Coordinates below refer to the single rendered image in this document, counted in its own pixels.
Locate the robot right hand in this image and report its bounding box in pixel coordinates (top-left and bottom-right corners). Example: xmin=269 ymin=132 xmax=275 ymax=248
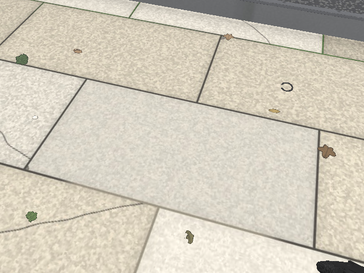
xmin=316 ymin=260 xmax=364 ymax=273

